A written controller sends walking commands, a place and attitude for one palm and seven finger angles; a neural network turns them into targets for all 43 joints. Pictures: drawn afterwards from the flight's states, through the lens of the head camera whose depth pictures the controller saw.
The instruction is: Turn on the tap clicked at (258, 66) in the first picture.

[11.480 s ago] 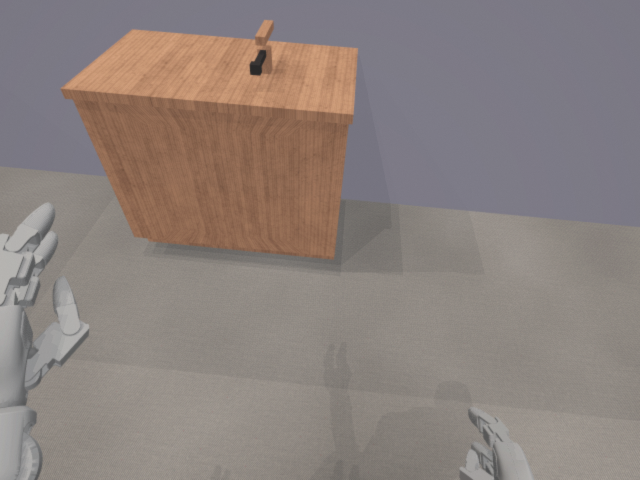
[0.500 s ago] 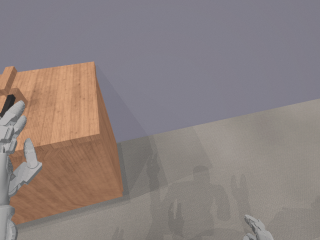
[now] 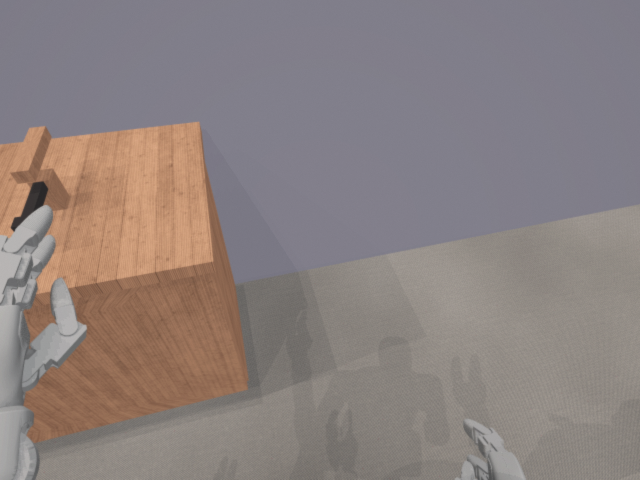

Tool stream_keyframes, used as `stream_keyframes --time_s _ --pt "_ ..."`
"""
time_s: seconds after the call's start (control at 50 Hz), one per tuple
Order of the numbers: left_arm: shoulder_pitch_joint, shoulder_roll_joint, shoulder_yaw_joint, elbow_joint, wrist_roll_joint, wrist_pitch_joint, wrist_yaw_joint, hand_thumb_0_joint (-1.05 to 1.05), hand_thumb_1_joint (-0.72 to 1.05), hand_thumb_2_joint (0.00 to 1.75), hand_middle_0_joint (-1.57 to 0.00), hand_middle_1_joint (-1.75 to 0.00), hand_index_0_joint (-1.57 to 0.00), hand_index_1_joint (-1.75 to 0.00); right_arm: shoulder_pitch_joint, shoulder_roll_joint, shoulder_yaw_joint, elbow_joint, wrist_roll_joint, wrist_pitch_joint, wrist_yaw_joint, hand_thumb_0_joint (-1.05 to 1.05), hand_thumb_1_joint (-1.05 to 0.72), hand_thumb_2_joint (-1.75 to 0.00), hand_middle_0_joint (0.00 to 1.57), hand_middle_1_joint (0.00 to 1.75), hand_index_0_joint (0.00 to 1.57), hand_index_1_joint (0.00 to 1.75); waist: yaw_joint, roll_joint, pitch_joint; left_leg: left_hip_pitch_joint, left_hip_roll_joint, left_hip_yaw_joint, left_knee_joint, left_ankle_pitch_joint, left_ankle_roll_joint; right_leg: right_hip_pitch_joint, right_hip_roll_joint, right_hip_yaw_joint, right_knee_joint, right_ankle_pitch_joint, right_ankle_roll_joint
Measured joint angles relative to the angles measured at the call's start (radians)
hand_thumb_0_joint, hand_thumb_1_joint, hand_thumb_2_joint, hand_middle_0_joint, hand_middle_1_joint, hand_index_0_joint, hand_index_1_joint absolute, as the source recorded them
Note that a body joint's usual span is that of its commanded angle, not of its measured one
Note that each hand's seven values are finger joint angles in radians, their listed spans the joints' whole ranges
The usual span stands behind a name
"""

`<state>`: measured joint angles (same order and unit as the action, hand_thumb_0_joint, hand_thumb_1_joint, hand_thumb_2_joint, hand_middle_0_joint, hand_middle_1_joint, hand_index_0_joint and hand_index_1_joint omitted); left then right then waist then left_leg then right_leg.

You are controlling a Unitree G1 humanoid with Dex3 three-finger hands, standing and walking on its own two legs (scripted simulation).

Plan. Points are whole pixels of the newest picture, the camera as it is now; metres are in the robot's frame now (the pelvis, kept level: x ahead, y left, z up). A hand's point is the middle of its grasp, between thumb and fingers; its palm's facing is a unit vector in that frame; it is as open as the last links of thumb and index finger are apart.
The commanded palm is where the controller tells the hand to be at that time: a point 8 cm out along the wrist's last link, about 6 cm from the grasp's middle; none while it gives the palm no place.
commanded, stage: come to a stop and stand still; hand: left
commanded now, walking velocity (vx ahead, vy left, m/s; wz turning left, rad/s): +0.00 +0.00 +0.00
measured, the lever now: (26, 227) +0.46 +0.52 +0.01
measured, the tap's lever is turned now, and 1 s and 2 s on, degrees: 0 0 0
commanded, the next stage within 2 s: look again from close up in 0.40 s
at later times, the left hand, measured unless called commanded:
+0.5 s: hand (80, 322) +0.22 +0.25 +0.16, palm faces +0.39 -0.84 -0.37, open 7.5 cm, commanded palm +0.17 +0.29 +0.18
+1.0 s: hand (47, 283) +0.25 +0.29 +0.17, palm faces +0.43 -0.85 -0.32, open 7.5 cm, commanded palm +0.19 +0.31 +0.18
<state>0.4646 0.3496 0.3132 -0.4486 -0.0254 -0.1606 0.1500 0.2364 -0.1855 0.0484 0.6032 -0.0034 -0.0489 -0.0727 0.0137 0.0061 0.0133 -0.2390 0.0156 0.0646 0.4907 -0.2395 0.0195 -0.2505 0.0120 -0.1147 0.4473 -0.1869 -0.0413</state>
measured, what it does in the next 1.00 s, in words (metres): stands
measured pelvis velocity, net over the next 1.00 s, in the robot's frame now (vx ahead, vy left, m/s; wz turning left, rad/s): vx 0.02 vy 0.03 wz -0.01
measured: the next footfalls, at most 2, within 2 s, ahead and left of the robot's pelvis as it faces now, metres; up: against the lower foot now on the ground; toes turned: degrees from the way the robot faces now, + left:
left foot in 1.58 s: +0.13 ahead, +0.21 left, +0.00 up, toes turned -4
right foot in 1.80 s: +0.09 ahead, +0.04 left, +0.00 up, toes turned -9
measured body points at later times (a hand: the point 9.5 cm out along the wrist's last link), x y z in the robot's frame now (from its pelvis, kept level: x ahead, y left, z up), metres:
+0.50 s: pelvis +0.01 +0.01 +0.00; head +0.01 +0.01 +0.45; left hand +0.19 +0.29 +0.18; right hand +0.17 -0.22 -0.09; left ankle +0.02 +0.10 -0.74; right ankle +0.04 -0.09 -0.74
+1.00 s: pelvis +0.02 +0.03 +0.00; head +0.05 +0.06 +0.45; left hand +0.22 +0.33 +0.19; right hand +0.19 -0.18 -0.07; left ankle +0.02 +0.10 -0.74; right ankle +0.04 -0.09 -0.74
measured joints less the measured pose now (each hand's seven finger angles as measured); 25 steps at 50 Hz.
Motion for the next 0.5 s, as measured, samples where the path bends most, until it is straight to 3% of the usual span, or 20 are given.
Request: stream_keyframes --time_s 0.5 --pt "0.010 -0.011 -0.003 -0.013 -0.007 -0.010 0.002 0.02 0.89 0.90 -0.21 -0.30 -0.21 -0.30 -0.021 -0.016 -0.018 -0.010 0.005 0.003 -0.002 0.01 -0.90 -0.90 0.20 0.30 0.20 0.30 -0.004 -0.001 -0.006 -0.003 -0.004 0.008 0.020 -0.023 0.008 -0.004 -0.005 0.009 0.018 -0.017 0.008"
